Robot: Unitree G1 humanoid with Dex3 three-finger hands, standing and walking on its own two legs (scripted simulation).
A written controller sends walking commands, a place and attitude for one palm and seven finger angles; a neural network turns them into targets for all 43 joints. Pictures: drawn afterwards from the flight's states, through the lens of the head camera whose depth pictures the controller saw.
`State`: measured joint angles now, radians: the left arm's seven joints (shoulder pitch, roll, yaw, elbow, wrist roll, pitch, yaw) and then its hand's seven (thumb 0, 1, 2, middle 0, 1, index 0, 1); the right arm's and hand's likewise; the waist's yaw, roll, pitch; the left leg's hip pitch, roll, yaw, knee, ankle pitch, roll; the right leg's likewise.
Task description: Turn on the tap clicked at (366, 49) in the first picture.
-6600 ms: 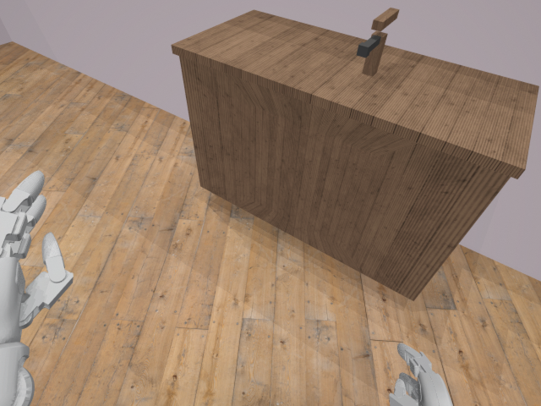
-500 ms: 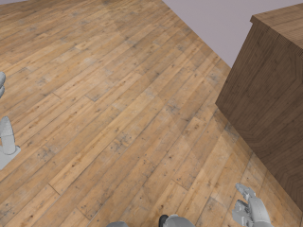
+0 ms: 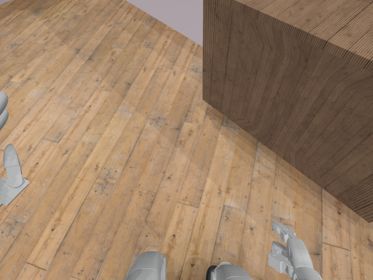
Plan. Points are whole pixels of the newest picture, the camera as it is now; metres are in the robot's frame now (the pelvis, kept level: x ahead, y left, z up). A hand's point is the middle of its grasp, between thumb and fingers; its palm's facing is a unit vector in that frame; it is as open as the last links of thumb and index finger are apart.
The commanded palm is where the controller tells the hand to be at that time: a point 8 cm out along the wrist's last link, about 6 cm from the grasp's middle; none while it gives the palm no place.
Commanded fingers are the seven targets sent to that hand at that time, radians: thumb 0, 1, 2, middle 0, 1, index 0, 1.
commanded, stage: turn to face it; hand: left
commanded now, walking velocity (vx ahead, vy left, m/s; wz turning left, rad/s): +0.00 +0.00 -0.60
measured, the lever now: out of the picture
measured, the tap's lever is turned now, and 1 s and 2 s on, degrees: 0 0 0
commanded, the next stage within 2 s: take the last steps up to it in 1.86 s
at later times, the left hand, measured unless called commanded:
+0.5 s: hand (60, 192) +0.22 +0.17 +0.19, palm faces +0.21 -0.86 -0.45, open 7.4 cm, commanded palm +0.19 +0.21 +0.19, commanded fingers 0.00 0.90 0.90 -0.20 -0.30 -0.20 -0.30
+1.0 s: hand (142, 216) +0.19 +0.06 +0.19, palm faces -0.08 -0.85 -0.52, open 7.4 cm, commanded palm +0.17 +0.11 +0.19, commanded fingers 0.00 0.90 0.90 -0.20 -0.30 -0.20 -0.30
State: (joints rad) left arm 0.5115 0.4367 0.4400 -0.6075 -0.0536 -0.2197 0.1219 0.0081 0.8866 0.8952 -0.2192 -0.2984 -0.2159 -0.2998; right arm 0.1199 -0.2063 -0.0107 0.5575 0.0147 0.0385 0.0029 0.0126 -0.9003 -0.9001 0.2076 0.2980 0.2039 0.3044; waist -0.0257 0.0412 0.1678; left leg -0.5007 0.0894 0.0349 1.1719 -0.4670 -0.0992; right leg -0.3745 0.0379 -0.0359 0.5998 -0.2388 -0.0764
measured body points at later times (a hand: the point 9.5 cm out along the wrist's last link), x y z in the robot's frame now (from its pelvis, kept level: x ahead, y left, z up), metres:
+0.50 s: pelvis -0.05 -0.01 +0.00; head -0.03 -0.03 +0.45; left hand +0.20 +0.21 +0.21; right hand +0.08 -0.25 -0.09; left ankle -0.03 +0.16 -0.73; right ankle -0.04 -0.11 -0.70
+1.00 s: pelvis -0.12 -0.04 +0.01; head -0.10 -0.07 +0.45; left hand +0.19 +0.10 +0.22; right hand -0.12 -0.35 -0.09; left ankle -0.05 +0.11 -0.71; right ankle -0.05 -0.12 -0.73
